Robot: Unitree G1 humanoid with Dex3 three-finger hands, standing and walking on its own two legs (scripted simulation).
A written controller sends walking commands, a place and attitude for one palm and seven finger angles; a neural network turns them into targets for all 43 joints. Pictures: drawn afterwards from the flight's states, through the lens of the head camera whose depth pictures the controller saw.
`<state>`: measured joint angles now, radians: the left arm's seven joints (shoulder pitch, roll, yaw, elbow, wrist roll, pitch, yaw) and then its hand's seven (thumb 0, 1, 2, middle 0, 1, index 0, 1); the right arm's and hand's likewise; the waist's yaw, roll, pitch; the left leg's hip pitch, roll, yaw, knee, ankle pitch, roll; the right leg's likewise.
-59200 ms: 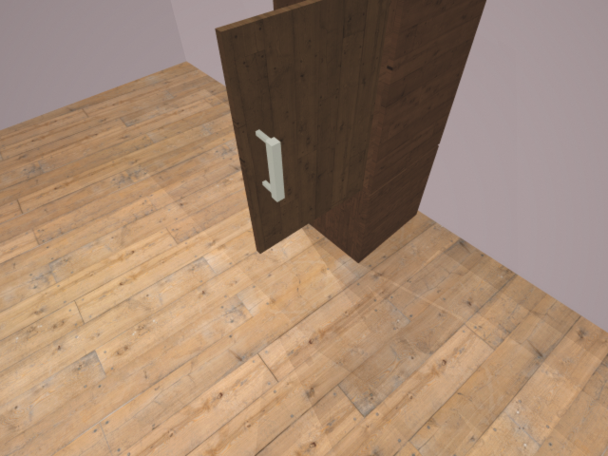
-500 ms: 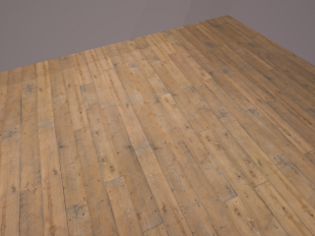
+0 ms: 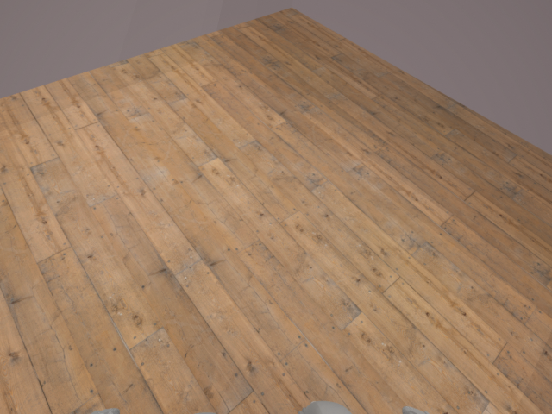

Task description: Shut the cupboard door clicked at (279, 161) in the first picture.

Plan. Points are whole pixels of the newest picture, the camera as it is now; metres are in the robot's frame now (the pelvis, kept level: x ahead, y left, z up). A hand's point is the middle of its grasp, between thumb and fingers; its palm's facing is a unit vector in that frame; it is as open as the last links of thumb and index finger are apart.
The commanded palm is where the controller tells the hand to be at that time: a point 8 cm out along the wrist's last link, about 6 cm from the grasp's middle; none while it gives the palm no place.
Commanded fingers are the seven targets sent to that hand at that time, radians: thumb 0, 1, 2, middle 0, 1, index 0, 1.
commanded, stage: turn to face it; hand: left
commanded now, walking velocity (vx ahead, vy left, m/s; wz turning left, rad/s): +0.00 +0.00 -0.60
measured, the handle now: out of the picture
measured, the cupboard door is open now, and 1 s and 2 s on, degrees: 36 36 36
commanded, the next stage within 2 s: none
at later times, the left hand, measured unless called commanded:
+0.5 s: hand (200, 403) +0.15 +0.12 -0.15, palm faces -0.30 -0.92 -0.25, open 7.4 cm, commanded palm none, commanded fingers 0.00 0.90 0.90 -0.20 -0.30 -0.20 -0.30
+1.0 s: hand (208, 347) +0.24 +0.12 -0.16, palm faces -0.52 -0.82 -0.22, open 7.4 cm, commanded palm none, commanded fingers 0.00 0.90 0.90 -0.20 -0.30 -0.20 -0.30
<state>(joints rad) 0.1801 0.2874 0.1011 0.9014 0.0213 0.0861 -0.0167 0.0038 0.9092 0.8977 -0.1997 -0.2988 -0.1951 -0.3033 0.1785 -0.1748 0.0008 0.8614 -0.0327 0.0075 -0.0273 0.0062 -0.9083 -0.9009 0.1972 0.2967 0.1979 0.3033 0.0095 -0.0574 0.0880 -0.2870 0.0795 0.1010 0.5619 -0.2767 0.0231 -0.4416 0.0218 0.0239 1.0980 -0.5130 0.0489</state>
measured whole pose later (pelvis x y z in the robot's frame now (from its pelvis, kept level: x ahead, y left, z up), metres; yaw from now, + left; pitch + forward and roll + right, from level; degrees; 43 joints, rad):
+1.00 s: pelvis +0.04 -0.01 +0.01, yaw -35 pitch +1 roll -3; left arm 0.16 0.29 0.10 0.88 0.02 0.09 -0.04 0.00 0.91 0.90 -0.20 -0.30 -0.19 -0.30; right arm 0.21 -0.19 0.00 0.86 -0.03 0.01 -0.03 0.01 -0.91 -0.90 0.20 0.30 0.20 0.30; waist 0.01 -0.03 0.09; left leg -0.22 0.12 0.16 0.49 -0.29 0.00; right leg -0.47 -0.02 -0.02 1.05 -0.45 0.07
